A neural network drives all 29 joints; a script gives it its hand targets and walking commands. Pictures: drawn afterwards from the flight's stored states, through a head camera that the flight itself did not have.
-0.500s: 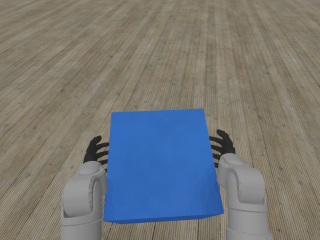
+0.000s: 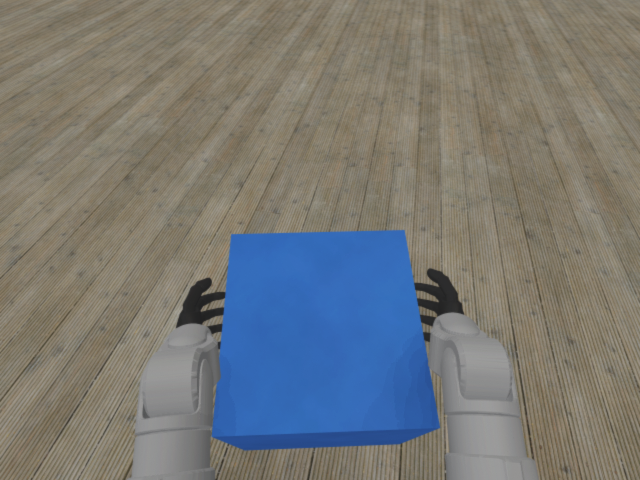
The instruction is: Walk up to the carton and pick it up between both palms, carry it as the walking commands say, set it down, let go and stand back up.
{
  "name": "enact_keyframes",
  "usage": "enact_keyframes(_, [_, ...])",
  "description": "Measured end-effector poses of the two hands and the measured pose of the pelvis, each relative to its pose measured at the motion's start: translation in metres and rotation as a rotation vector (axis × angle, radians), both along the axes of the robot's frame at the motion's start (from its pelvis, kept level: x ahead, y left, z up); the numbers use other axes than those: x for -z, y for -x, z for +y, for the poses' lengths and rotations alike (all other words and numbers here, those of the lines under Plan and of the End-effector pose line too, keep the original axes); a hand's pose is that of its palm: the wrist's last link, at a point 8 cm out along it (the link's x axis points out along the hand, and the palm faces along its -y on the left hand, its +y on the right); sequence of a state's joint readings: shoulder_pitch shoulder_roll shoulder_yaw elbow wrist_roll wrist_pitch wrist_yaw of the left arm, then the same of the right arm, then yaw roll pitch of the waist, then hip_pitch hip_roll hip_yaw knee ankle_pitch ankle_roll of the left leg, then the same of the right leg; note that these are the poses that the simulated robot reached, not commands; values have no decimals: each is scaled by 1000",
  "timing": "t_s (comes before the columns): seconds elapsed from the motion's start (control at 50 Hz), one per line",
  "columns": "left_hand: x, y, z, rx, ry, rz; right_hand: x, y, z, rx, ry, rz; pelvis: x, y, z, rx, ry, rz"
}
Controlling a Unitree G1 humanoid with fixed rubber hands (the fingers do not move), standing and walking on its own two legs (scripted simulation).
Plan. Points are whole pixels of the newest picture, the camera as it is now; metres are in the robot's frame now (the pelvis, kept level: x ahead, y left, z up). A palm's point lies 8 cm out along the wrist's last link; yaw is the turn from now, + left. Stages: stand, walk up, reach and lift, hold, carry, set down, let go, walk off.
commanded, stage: carry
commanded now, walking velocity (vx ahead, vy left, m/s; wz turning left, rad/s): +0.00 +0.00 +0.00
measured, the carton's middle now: (320, 345) +0.31 +0.00 -0.02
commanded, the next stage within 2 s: none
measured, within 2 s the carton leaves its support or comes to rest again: neither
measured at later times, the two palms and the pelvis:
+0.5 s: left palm (197, 336) +0.29 +0.15 +0.04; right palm (440, 330) +0.29 -0.16 +0.04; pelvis +0.02 +0.00 +0.00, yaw +0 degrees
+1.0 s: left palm (192, 326) +0.30 +0.16 +0.06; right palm (441, 324) +0.29 -0.15 +0.05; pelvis +0.02 +0.01 +0.00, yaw +0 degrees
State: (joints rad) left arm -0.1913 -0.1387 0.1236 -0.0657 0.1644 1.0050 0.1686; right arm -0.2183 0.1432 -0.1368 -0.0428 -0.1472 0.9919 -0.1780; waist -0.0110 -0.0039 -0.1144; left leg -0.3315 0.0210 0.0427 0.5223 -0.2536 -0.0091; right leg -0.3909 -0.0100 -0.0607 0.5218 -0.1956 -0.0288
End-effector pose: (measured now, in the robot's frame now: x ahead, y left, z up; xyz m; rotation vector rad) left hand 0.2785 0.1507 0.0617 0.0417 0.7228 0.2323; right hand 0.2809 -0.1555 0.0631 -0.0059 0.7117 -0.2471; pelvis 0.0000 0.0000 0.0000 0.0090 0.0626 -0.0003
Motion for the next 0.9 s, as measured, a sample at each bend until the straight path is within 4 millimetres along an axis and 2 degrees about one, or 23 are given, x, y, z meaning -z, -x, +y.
enact_keyframes(0.12, [16, -11, 1, 14, -9, -5, 17, -8, 0, -15, 10, -3, 0, -4, 0, 2, 2, 5])
enact_keyframes(0.3, [23, -17, 2, 29, -15, -52, 25, -12, -1, -26, 2, -49, 1, -11, 1, 3, 3, 13])
enact_keyframes(0.58, [22, -16, 4, 40, -12, -68, 25, -12, 0, -35, -4, -66, 1, -17, 3, 3, 5, 11])
enact_keyframes(0.9, [9, -19, 5, 37, -10, -77, 14, -11, 2, -29, -11, -76, 0, -18, 5, 7, 2, 9])
